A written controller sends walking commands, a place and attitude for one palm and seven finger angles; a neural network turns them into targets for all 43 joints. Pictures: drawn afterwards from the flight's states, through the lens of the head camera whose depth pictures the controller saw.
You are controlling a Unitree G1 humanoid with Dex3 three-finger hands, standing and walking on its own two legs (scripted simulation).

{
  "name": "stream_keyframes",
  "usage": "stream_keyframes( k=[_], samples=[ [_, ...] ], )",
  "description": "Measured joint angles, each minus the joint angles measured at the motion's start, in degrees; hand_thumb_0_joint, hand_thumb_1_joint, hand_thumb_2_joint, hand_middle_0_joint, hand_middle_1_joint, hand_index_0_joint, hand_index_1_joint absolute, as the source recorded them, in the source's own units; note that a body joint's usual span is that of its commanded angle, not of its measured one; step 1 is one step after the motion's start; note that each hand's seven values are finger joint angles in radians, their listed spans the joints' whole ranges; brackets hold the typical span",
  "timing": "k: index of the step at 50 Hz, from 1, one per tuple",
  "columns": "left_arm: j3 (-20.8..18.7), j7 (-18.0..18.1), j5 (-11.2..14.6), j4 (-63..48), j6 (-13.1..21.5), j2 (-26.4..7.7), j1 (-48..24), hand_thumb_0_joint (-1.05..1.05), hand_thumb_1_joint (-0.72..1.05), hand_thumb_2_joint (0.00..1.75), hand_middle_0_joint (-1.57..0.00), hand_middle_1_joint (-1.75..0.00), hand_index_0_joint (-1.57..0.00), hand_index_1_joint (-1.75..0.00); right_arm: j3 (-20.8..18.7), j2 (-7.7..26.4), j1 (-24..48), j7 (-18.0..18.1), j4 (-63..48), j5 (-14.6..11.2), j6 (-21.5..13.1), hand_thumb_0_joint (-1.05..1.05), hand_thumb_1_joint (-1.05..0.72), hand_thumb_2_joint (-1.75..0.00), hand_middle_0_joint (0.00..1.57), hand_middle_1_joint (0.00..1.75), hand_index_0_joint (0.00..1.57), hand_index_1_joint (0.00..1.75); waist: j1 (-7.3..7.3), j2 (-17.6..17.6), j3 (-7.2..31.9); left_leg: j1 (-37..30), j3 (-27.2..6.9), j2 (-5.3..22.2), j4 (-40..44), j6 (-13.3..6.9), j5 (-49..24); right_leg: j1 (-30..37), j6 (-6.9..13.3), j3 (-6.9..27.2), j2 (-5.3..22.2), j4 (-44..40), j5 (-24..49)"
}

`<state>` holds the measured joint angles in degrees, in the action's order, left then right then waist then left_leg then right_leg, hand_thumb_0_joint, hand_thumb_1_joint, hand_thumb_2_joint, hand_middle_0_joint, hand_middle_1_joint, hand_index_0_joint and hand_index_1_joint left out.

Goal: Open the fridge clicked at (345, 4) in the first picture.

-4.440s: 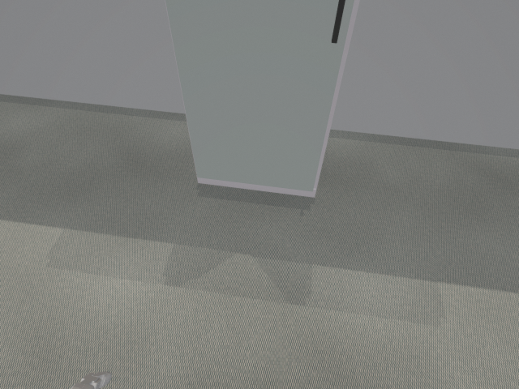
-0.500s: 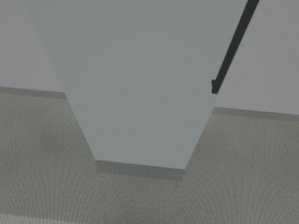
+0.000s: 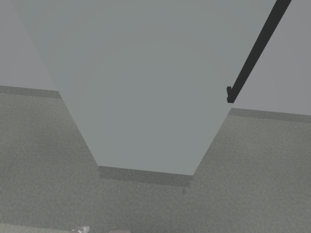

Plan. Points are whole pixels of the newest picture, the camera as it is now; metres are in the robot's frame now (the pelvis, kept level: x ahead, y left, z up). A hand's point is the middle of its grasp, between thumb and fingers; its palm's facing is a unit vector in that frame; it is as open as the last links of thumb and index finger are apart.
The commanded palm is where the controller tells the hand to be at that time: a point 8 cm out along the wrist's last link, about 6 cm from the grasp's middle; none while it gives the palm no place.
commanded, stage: come to a stop and stand still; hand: right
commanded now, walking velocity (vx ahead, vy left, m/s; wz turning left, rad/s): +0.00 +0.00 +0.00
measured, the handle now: (264, 28) +0.48 -0.19 +0.28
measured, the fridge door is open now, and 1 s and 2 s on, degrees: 0 0 0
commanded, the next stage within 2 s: look again from close up in 1.46 s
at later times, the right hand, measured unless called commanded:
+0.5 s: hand out of the picture -0.02 -0.13 -0.17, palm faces +0.11 +0.98 -0.19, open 7.3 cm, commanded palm none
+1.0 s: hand out of the picture -0.04 -0.15 -0.17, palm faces +0.06 +0.98 -0.20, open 7.3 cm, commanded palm none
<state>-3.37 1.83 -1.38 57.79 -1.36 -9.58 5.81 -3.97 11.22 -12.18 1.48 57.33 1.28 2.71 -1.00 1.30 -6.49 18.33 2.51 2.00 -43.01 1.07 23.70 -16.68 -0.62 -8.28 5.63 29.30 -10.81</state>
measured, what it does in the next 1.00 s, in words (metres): steps on the spot: left foot, then right foot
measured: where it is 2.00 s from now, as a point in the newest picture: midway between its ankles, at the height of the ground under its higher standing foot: outside the picture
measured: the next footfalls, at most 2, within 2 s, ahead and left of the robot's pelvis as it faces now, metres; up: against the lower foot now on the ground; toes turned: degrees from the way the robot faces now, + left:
left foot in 0.04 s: +0.05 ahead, +0.13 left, +0.00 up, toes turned +3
right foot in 0.34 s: -0.03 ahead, -0.08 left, +0.00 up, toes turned -5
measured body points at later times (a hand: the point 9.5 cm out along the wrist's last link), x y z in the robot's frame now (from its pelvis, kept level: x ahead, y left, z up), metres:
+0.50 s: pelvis -0.04 +0.05 +0.01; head -0.03 +0.05 +0.46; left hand -0.04 +0.26 -0.15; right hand -0.02 -0.18 -0.15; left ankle +0.01 +0.13 -0.73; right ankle -0.07 -0.08 -0.73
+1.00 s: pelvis -0.04 +0.02 +0.00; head -0.05 +0.03 +0.45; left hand -0.05 +0.22 -0.16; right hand -0.04 -0.20 -0.15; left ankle +0.01 +0.13 -0.73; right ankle -0.07 -0.08 -0.73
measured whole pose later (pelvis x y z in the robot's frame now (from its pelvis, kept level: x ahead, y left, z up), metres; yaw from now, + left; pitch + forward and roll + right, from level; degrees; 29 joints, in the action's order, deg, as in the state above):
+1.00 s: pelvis -0.04 +0.02 +0.00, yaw -2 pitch -1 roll +0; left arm 0.8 1.3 -1.0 61.2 1.5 -7.2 21.9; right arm -0.1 7.8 -17.5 1.9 63.2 0.9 -1.0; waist 0.4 1.3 0.9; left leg 15.4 5.0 1.5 -28.5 -1.1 11.7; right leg -9.1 1.6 -3.7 -0.4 28.3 -18.0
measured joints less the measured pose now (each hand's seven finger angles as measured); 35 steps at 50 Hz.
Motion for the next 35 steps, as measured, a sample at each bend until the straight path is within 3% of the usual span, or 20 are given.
stream_keyframes(
  k=[2, 5, 9, 12, 18, 25, 35],
  samples=[
    [-0.33, -0.43, 0.32, 0.16, -0.52, -0.55, 0.99, 0.00, 0.91, 0.90, -0.20, -0.30, -0.20, -0.30, 0.16, 0.38, -0.62, 0.00, -0.89, 0.34, -0.92, 0.01, -0.91, -0.90, 0.19, 0.29, 0.20, 0.30, -0.09, -0.09, 1.10, -2.75, 0.01, 0.71, 8.33, -0.43, -6.51, -1.70, -0.90, 0.08, 0.03, 3.22, -1.20],
    [-0.94, -0.82, 0.60, 0.53, -2.20, -1.79, 2.25, 0.00, 0.91, 0.90, -0.20, -0.30, -0.20, -0.30, 0.92, -0.76, -0.58, 0.01, -0.51, 0.77, -1.08, 0.01, -0.91, -0.90, 0.19, 0.29, 0.20, 0.30, 0.60, 1.67, 1.87, -2.41, 1.40, -0.05, 6.87, -2.37, -5.74, -4.79, -0.28, 4.18, -1.04, 12.41, -12.76],
    [-0.76, -1.10, 0.56, 1.56, -2.24, -2.05, 4.23, 0.00, 0.91, 0.90, -0.20, -0.30, -0.20, -0.29, 1.68, -2.15, -0.87, -0.16, 0.02, 0.75, -1.00, 0.01, -0.91, -0.90, 0.20, 0.29, 0.20, 0.30, 0.95, 1.47, 3.28, -3.23, 1.93, -0.86, 10.55, -3.64, -7.73, -5.96, 0.28, 6.34, -2.87, 22.37, -13.91],
    [-0.24, -0.92, 0.68, 2.35, -1.59, -1.51, 6.05, 0.00, 0.91, 0.90, -0.20, -0.30, -0.19, -0.29, 1.99, -2.79, -0.59, -0.09, 0.34, 0.62, -1.43, 0.01, -0.91, -0.90, 0.20, 0.30, 0.20, 0.30, 1.12, 0.83, 3.93, -3.39, 2.63, -1.56, 12.85, -4.35, -9.38, -2.84, -0.09, 5.90, -3.09, 19.10, -14.29],
    [1.43, -0.18, 0.64, 5.20, -0.07, 0.34, 8.82, 0.00, 0.91, 0.90, -0.19, -0.30, -0.19, -0.29, 2.19, -2.33, 0.33, -0.12, 2.33, -0.43, -2.20, 0.01, -0.93, -0.90, 0.20, 0.30, 0.20, 0.30, 1.23, 0.16, 4.48, -2.67, 5.11, -3.45, 14.19, -4.74, -10.76, 6.53, -0.16, 6.46, -2.47, 0.18, -8.78],
    [2.99, -0.20, 0.39, 7.74, 0.56, 2.75, 11.14, 0.00, 0.91, 0.90, -0.20, -0.30, -0.20, -0.29, 2.38, -1.59, -0.77, -0.24, 5.77, -0.72, -1.83, 0.01, -0.93, -0.90, 0.20, 0.30, 0.20, 0.30, -0.02, -1.76, 4.64, -5.76, 4.51, -3.10, 19.86, -4.35, -14.34, 9.29, -0.74, 5.85, -3.25, -4.84, -4.65],
    [3.16, -0.14, 0.35, 7.47, 0.79, 3.05, 12.73, 0.00, 0.90, 0.90, -0.20, -0.30, -0.20, -0.29, 2.81, -3.44, -5.73, -0.13, 8.52, -0.55, -1.91, 0.01, -0.92, -0.90, 0.20, 0.30, 0.20, 0.30, 0.29, -0.78, 5.18, -5.44, 3.54, -3.28, 21.33, -4.30, -15.58, 9.18, -0.39, 4.85, -3.27, -5.99, -3.87]
  ],
)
